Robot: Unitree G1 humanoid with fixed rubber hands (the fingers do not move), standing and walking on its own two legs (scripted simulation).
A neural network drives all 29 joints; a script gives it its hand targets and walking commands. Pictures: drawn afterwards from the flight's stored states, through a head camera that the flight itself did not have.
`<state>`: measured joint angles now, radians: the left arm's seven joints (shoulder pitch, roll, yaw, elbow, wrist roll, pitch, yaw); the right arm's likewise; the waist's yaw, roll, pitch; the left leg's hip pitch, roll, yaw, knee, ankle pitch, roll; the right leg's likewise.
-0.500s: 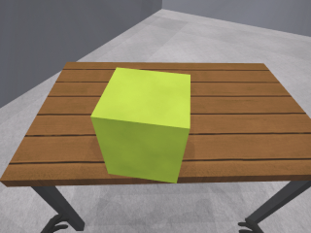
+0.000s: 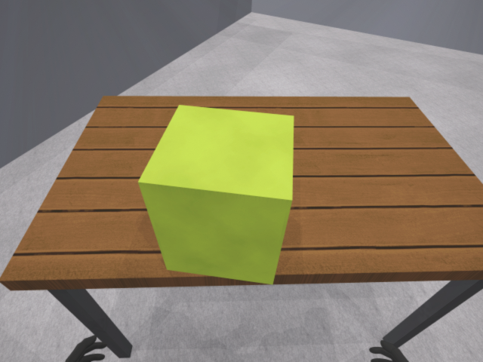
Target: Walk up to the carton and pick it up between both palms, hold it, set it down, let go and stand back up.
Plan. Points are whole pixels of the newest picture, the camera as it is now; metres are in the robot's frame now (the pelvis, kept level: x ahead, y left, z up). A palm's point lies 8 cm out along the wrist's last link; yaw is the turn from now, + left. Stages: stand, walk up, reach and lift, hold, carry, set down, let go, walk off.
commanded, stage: stand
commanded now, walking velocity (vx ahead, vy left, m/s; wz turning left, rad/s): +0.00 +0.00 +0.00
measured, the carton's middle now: (227, 196) +0.41 +0.04 +0.06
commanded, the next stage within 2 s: none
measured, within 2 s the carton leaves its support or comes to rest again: neither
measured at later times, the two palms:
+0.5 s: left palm out of the picture +0.12 +0.28 -0.08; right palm out of the picture +0.12 -0.28 -0.09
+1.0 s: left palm out of the picture +0.12 +0.28 -0.08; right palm out of the picture +0.12 -0.27 -0.09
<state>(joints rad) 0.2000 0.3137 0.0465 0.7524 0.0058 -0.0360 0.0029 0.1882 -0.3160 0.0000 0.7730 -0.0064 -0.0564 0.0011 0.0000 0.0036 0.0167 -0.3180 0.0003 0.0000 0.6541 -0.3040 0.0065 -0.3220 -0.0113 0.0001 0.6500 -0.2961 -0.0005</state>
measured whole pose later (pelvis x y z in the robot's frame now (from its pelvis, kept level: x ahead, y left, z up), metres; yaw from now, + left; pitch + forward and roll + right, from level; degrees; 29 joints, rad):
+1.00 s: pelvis +0.01 +0.00 +0.01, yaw +0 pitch -2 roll +0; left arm 0.20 0.31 0.05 0.80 0.01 -0.04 0.00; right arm 0.17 -0.32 0.00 0.84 -0.01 -0.05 0.00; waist 0.00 0.00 0.02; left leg -0.28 0.00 0.00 0.57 -0.27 0.00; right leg -0.28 -0.01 0.00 0.56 -0.26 0.00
